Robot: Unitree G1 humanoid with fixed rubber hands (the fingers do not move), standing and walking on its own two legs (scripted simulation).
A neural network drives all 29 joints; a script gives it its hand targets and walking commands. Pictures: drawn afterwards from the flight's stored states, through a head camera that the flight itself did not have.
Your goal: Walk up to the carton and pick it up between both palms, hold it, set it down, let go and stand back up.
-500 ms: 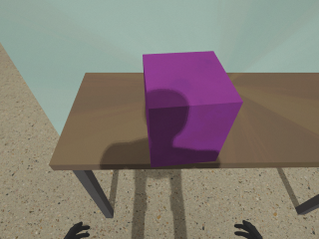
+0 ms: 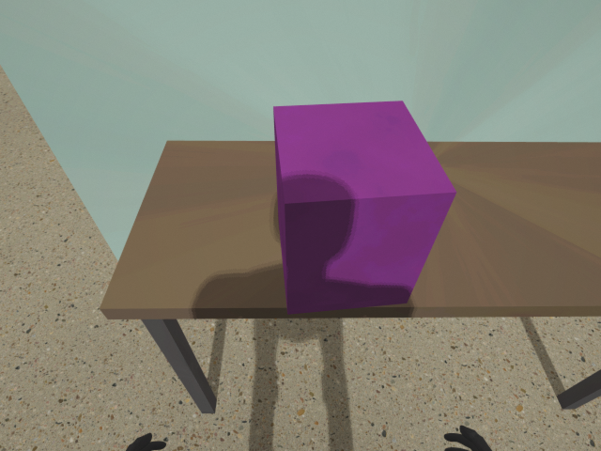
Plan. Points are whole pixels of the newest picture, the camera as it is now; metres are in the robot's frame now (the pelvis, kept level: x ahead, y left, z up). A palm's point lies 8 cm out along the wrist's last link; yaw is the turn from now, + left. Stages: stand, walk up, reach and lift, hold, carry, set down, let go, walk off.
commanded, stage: stand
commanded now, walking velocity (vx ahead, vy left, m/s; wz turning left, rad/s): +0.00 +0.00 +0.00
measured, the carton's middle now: (343, 210) +0.46 -0.06 +0.07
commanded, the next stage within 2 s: walk up in 0.92 s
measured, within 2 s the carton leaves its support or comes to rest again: neither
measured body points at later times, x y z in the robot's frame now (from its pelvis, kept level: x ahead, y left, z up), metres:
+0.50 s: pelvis +0.00 +0.00 +0.00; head +0.00 +0.00 +0.45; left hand +0.10 +0.25 -0.11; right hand +0.11 -0.25 -0.11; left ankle +0.02 +0.12 -0.73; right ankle +0.02 -0.13 -0.73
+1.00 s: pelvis +0.00 +0.00 +0.00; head +0.01 +0.00 +0.45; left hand +0.10 +0.25 -0.11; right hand +0.11 -0.25 -0.11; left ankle +0.02 +0.12 -0.73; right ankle +0.02 -0.13 -0.73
